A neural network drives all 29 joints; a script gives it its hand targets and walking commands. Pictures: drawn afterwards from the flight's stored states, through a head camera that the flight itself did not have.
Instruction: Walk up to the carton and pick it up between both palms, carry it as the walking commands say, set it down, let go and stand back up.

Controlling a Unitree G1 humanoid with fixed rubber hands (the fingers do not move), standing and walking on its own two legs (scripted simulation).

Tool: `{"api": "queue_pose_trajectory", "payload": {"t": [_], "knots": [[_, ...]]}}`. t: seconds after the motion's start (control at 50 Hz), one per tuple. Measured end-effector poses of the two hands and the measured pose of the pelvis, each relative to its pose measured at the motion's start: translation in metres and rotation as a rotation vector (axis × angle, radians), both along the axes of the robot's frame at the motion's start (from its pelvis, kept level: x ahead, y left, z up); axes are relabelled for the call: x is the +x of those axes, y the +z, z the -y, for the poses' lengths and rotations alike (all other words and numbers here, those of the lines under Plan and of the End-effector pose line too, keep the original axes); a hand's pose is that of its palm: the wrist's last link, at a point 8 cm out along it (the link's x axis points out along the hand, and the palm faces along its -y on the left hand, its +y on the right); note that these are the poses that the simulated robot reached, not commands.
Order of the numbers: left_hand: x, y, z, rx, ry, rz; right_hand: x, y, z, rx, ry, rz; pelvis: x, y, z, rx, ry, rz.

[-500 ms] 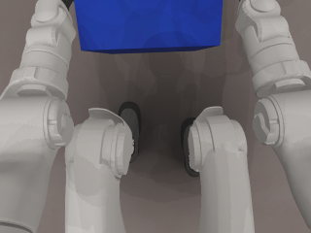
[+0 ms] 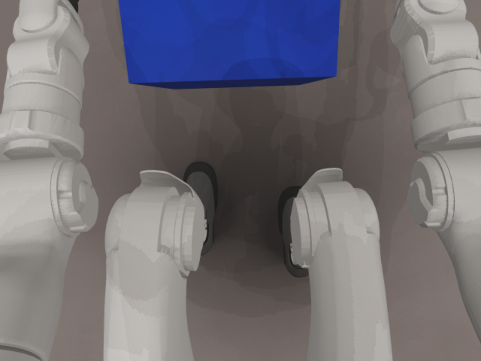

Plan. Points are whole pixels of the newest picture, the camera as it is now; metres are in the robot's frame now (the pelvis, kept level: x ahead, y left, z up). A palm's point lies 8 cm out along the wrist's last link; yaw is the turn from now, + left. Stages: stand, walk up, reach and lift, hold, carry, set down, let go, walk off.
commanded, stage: set down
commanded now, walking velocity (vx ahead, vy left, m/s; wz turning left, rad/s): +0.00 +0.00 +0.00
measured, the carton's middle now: (231, 0) +0.55 +0.04 -0.25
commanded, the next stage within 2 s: let go in 1.22 s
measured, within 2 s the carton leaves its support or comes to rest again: neither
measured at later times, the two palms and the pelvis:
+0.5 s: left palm out of the picture +0.53 +0.26 +0.00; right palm out of the picture +0.56 -0.18 +0.01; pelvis +0.01 +0.00 +0.11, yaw +0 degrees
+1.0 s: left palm out of the picture +0.53 +0.26 +0.15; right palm out of the picture +0.56 -0.18 +0.16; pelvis +0.04 +0.00 +0.24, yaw +0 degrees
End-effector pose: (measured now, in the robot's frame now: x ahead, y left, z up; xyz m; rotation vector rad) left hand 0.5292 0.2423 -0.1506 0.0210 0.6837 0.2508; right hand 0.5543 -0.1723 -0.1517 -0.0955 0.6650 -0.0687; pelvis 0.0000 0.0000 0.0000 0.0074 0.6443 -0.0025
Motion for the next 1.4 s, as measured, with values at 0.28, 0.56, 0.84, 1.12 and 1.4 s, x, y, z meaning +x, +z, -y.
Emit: {"api": "queue_pose_trajectory", "payload": {"t": [0.28, 0.56, 0.84, 1.12, 1.4], "knots": [[0.004, 0.091, -0.009, -0.006, -0.007, 0.052, 0.008, 0.094, 0.002, -0.007, -0.014, 0.032, 0.005, 0.05, 0.001, -0.01, 0.016, -0.07], [0.004, 0.171, -0.015, -0.011, -0.022, 0.054, 0.01, 0.176, 0.006, 0.003, -0.005, 0.039, 0.014, 0.121, -0.002, -0.019, 0.024, -0.142], [0.001, 0.255, -0.02, -0.008, -0.031, 0.049, 0.007, 0.259, 0.011, 0.01, 0.002, 0.038, 0.028, 0.198, -0.004, -0.021, 0.028, -0.157], [-0.003, 0.333, -0.018, -0.009, -0.039, 0.048, 0.003, 0.34, 0.01, 0.013, 0.011, 0.043, 0.044, 0.275, -0.006, -0.021, 0.025, -0.123], [-0.017, 0.344, -0.014, 0.041, -0.109, -0.021, -0.015, 0.353, 0.012, -0.035, 0.01, -0.012, 0.058, 0.308, -0.01, -0.024, 0.029, -0.102]]}}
